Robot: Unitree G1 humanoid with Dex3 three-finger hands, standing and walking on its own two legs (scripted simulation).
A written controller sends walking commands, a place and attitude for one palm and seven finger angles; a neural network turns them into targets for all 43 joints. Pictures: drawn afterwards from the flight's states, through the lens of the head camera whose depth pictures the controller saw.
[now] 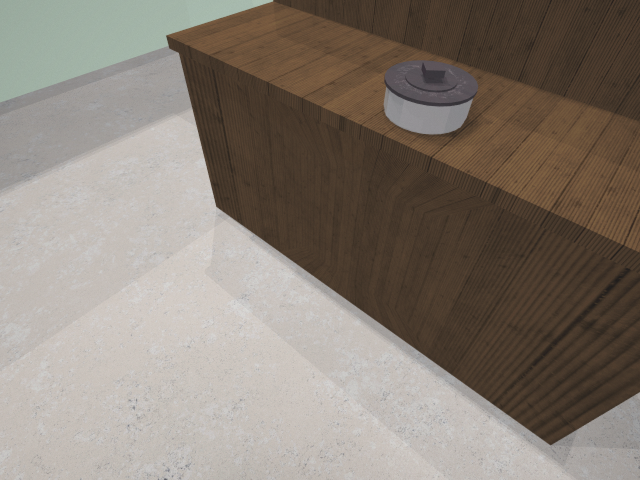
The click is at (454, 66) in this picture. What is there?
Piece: lid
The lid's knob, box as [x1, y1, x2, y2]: [421, 62, 445, 77]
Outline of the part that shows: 423,62 421,69 424,77 443,77 445,70 441,62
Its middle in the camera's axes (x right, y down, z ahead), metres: +0.25 -0.38 +0.87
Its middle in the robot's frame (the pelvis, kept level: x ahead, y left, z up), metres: +0.93 -0.20 +0.09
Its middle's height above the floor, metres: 0.87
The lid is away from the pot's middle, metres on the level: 0.00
